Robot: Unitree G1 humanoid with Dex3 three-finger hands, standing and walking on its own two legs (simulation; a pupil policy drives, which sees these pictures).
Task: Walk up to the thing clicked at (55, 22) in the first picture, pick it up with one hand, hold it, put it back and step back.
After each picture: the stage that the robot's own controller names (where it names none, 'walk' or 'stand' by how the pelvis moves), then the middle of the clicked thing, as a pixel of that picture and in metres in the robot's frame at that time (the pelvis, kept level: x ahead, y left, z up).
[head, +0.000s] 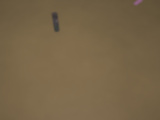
stand; (55, 22) +1.66 +0.33 -0.65
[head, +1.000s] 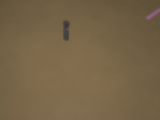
walk; (66, 31) +1.54 +0.14 -0.64
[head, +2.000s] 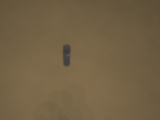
walk; (66, 56) +1.03 +0.11 -0.65
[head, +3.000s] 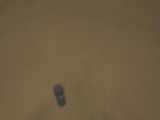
walk; (60, 96) +0.61 +0.19 -0.63
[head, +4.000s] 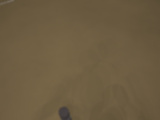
stand; (66, 117) +0.41 +0.19 -0.64
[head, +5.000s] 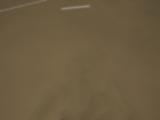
stand; out of the picture +0.38 +0.15 -0.65
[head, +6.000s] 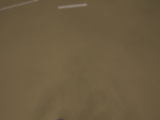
stand; out of the picture +0.38 +0.16 -0.66
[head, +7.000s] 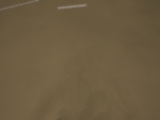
stand; out of the picture +0.38 +0.16 -0.66
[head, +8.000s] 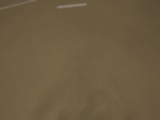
stand; out of the picture +0.37 +0.17 -0.66
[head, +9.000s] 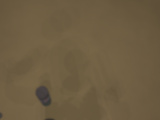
go down; (44, 97) +0.40 +0.19 -0.53
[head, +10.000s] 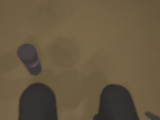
go down; (31, 62) +0.44 +0.23 -0.28
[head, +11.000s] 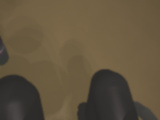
close in; out of the picture +0.42 +0.27 -0.19
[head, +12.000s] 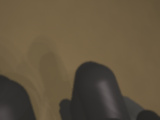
close; out of the picture +0.41 +0.29 -0.15
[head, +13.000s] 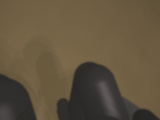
lift; out of the picture +0.40 +0.30 -0.15
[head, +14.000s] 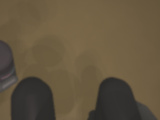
lift; (1, 68) +0.33 +0.26 -0.05
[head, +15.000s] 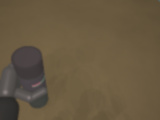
hold; (34, 82) +0.32 +0.16 +0.08
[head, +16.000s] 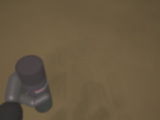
hold; (37, 88) +0.31 +0.16 +0.03
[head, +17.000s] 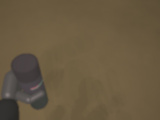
crouch; (33, 85) +0.33 +0.17 +0.01
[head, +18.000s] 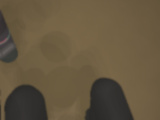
lower; out of the picture +0.46 +0.23 -0.05
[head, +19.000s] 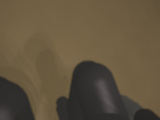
lower; out of the picture +0.42 +0.32 -0.15
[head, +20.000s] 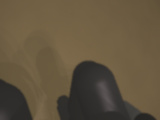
lower; out of the picture +0.43 +0.32 -0.16
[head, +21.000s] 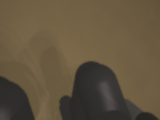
lower; out of the picture +0.41 +0.31 -0.16
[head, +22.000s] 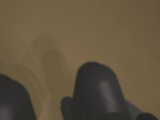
lower; out of the picture +0.40 +0.31 -0.16
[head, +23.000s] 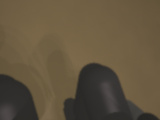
loosen; out of the picture +0.40 +0.27 -0.15
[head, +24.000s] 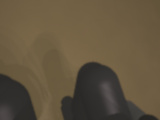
rise; out of the picture +0.39 +0.28 -0.16
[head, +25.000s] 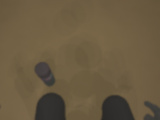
walk; (46, 75) +0.43 +0.21 -0.38
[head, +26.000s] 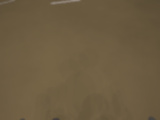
stand; out of the picture +0.37 +0.17 -0.60
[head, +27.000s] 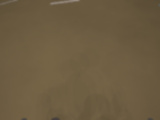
stand; out of the picture +0.38 +0.18 -0.60
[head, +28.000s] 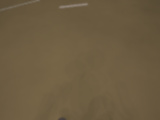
stand; out of the picture +0.39 +0.16 -0.65
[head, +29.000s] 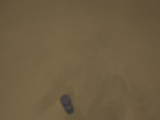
walk; (67, 105) +0.45 +0.17 -0.63
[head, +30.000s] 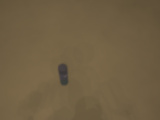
walk; (63, 75) +0.68 +0.13 -0.63
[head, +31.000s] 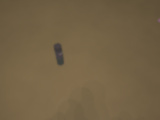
stand; (59, 54) +1.00 +0.25 -0.63
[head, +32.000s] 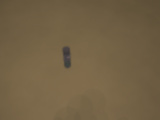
stand; (66, 57) +1.03 +0.17 -0.65
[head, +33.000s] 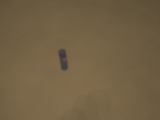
stand; (63, 60) +1.03 +0.20 -0.66
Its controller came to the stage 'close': yes
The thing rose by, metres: 0.68
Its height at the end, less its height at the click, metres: +0.00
